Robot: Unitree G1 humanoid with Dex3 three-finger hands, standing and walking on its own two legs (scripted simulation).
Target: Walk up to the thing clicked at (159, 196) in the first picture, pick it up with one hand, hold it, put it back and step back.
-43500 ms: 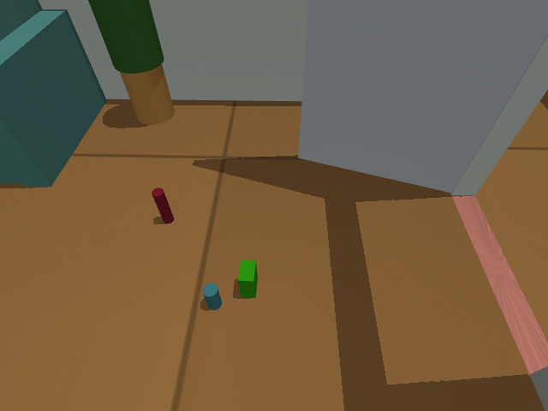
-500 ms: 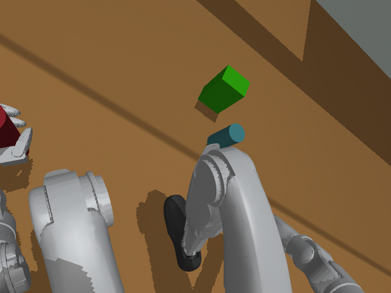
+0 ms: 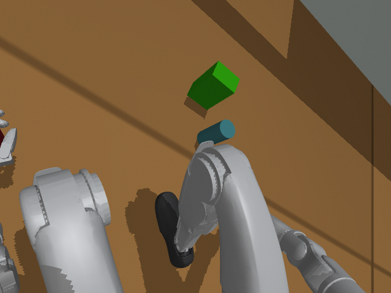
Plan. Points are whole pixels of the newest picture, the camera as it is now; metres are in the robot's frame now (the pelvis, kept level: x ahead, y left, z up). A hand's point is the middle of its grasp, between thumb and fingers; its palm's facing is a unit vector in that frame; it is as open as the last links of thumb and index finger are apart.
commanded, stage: lower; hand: left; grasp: from the side
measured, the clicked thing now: out of the picture +0.40 +0.27 -0.17
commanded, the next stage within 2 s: loosen in 0.26 s
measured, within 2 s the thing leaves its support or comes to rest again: rests again in 0.12 s
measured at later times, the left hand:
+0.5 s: hand out of the picture +0.39 +0.26 -0.17, palm faces +0.28 -0.96 +0.00, open 6.8 cm
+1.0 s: hand out of the picture +0.39 +0.26 -0.17, palm faces +0.28 -0.96 +0.01, open 13.8 cm
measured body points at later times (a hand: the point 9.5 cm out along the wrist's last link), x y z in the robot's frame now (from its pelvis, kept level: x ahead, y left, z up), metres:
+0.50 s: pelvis +0.00 +0.00 +0.00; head +0.22 +0.19 +0.34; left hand +0.37 +0.31 -0.17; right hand +0.18 -0.24 -0.04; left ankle +0.08 +0.12 -0.25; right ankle +0.14 -0.12 -0.25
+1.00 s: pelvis -0.01 +0.00 +0.00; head +0.21 +0.19 +0.34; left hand +0.37 +0.31 -0.17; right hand +0.18 -0.24 -0.03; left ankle +0.08 +0.12 -0.25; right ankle +0.14 -0.12 -0.25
